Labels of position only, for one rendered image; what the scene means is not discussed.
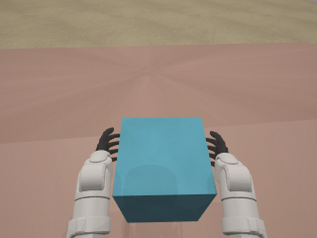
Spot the robot left forearm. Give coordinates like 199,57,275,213
65,150,113,238

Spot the carton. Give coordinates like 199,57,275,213
112,117,217,223

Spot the left robot hand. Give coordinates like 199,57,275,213
95,127,121,162

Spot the right robot hand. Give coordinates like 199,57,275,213
205,131,229,167

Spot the robot right forearm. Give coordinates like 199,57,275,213
214,153,267,238

